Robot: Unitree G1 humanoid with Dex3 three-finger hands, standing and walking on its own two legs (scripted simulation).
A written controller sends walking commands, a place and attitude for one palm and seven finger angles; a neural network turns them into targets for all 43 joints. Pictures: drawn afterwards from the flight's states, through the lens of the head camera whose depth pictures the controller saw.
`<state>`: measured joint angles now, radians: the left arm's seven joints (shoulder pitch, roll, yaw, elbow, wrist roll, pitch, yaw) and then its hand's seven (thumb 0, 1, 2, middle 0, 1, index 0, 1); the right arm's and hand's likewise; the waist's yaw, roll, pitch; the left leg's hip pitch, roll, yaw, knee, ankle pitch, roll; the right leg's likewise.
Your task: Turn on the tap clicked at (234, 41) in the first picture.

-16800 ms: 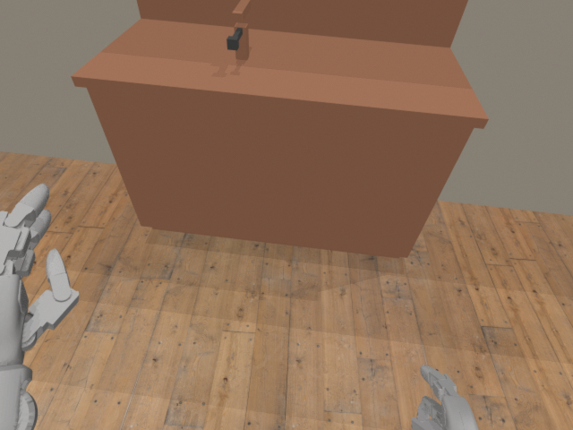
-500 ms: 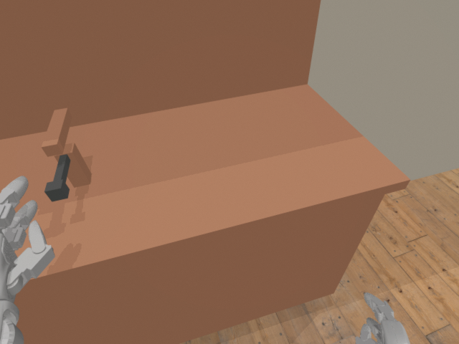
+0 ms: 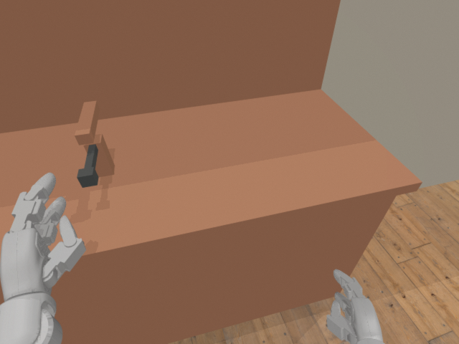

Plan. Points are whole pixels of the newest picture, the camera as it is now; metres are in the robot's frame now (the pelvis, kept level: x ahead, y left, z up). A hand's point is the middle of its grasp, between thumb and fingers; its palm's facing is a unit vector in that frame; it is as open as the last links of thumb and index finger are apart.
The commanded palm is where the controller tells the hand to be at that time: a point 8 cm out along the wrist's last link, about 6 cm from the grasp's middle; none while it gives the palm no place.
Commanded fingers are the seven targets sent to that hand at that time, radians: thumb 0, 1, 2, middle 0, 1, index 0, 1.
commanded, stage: turn the palm inward beside the body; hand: left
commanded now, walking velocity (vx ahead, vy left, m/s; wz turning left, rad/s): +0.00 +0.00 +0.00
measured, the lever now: (88, 177) +0.36 +0.34 +0.11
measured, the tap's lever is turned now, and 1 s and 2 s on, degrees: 0 0 0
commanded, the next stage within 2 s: reach beside the lever's end, fingers flat in 0.70 s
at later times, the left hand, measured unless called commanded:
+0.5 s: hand (89, 231) +0.21 +0.24 +0.16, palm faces +0.52 -0.85 -0.11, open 7.4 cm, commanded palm +0.15 +0.27 +0.17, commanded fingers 0.00 0.90 0.90 -0.20 -0.30 -0.20 -0.30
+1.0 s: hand (89, 231) +0.21 +0.24 +0.15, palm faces +0.57 -0.81 -0.11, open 7.4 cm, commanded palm +0.17 +0.28 +0.16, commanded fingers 0.00 0.90 0.90 -0.20 -0.30 -0.20 -0.30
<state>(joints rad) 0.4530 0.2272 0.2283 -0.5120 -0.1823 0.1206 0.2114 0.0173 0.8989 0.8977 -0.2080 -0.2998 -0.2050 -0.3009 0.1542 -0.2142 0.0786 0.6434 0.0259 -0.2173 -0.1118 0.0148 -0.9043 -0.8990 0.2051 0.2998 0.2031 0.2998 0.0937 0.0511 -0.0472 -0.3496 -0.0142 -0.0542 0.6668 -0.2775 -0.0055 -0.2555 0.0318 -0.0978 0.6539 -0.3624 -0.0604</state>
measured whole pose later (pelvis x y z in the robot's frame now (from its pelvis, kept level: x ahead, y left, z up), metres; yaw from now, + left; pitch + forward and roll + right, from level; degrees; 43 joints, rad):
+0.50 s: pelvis +0.02 +0.00 +0.00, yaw +0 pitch -2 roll +0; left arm 0.46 0.20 0.22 -0.57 -0.21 0.23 0.24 0.02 0.90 0.90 -0.21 -0.30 -0.20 -0.30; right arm 0.15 -0.22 0.07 0.64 0.02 -0.17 -0.10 0.02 -0.91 -0.90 0.20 0.30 0.20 0.30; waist 0.10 0.05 -0.06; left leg -0.31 -0.02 -0.05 0.63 -0.29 0.00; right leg -0.21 0.02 -0.09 0.62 -0.38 -0.05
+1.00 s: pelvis +0.01 -0.02 +0.00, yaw +0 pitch -3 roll +0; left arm 0.37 0.22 0.28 -0.42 -0.23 0.21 0.24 0.02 0.90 0.90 -0.21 -0.30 -0.21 -0.30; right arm 0.15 -0.23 0.06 0.67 0.03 -0.17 -0.13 0.01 -0.91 -0.90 0.20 0.30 0.20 0.30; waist 0.09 0.07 -0.04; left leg -0.29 0.01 -0.07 0.62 -0.27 -0.03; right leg -0.19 0.06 -0.11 0.59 -0.35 -0.09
